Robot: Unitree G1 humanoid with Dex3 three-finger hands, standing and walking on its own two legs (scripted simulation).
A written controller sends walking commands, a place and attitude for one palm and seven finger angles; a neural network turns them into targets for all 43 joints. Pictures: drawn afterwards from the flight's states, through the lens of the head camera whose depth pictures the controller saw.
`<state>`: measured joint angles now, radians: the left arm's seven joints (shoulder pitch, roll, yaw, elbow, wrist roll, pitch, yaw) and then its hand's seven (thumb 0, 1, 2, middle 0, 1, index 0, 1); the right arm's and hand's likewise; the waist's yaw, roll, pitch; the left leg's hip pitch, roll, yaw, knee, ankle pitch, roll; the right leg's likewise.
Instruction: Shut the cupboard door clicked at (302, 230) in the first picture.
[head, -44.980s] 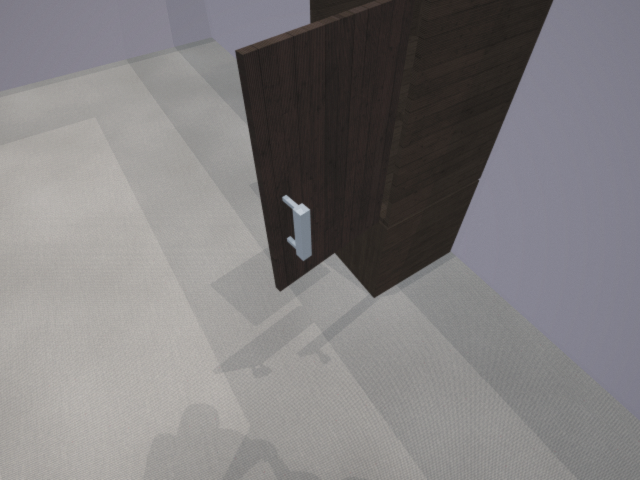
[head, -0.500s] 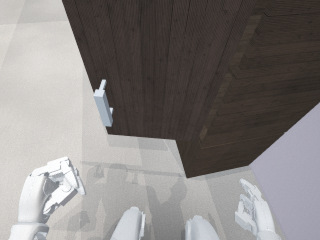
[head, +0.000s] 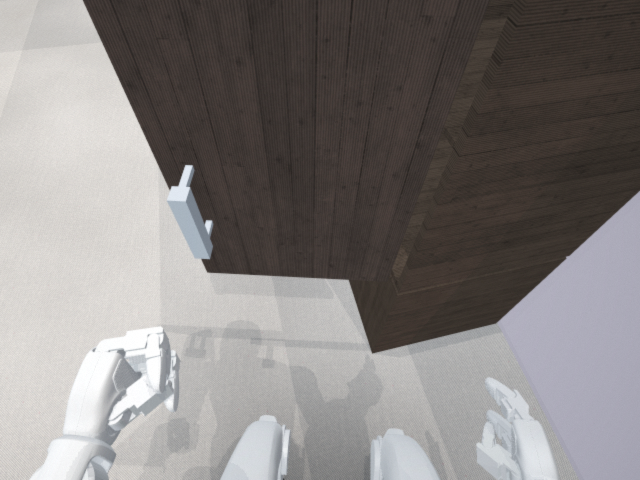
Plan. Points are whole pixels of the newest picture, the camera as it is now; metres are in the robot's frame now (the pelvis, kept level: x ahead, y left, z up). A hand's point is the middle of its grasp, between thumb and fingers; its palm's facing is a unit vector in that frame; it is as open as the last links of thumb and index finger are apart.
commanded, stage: raise the hand and make a fist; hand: left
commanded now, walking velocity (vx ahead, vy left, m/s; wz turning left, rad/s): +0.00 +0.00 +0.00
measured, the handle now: (196, 214) +0.46 +0.22 +0.01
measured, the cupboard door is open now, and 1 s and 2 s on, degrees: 74 74 74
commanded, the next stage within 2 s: bring the fist close to the handle in 0.18 s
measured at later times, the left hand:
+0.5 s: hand (155, 361) +0.24 +0.20 +0.04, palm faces +0.04 -1.00 -0.04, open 3.1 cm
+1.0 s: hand (187, 307) +0.31 +0.19 +0.02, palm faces +0.00 -1.00 -0.02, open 3.1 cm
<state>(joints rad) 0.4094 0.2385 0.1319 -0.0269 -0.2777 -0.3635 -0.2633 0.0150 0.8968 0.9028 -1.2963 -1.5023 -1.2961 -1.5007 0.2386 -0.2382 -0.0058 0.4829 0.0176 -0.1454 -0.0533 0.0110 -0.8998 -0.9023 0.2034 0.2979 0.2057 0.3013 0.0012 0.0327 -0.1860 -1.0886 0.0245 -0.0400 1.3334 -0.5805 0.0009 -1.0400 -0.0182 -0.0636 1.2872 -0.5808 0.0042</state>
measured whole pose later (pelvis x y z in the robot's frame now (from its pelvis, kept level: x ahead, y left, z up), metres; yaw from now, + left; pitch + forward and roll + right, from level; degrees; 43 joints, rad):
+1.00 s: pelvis -0.01 +0.01 -0.01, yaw -1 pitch +22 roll -3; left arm -0.01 0.24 0.18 0.28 -0.23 -0.44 -0.21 0.02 0.90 0.90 -1.30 -1.50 -1.30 -1.50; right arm 0.23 -0.25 0.00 0.56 0.00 -0.11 -0.03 0.01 -0.90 -0.90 0.20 0.30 0.21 0.30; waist -0.03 0.02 -0.18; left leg -1.18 0.02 -0.03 1.37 -0.58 0.01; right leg -1.13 -0.02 -0.05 1.32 -0.57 0.01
